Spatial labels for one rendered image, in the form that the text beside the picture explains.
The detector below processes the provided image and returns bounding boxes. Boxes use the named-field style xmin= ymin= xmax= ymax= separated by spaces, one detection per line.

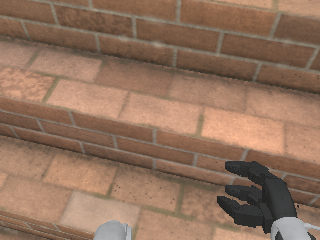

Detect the robot right hand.
xmin=217 ymin=161 xmax=300 ymax=234

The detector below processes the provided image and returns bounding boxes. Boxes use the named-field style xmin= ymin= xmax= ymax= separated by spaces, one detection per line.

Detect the robot right forearm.
xmin=270 ymin=217 xmax=316 ymax=240

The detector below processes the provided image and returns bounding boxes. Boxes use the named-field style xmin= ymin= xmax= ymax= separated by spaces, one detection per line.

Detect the left robot thigh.
xmin=93 ymin=222 xmax=133 ymax=240

